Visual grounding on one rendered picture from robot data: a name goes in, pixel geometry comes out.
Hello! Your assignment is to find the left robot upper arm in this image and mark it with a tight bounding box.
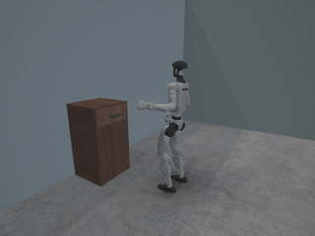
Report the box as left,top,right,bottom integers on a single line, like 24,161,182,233
167,82,178,112

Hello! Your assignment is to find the left robot forearm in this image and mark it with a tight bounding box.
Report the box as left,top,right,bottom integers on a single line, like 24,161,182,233
146,102,174,112

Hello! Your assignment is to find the cabinet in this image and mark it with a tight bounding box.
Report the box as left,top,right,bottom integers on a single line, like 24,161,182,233
66,97,130,186

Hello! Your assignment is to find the humanoid robot torso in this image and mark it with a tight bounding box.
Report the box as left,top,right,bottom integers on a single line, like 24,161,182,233
168,80,188,132

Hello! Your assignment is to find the left robot shin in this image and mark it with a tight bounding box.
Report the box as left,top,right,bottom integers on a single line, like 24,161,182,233
158,156,172,188

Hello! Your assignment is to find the right robot upper arm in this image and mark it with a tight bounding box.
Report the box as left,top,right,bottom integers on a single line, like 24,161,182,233
185,83,190,107

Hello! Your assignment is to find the drawer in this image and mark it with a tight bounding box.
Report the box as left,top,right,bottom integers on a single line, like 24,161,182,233
95,103,126,128

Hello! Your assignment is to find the right robot hand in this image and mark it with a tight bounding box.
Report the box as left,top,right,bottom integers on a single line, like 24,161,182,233
160,113,172,126

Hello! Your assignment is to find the handle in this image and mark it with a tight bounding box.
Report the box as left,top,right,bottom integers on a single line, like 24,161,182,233
108,112,122,118

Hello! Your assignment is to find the left robot hand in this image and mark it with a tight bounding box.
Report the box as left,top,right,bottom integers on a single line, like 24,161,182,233
137,100,147,110

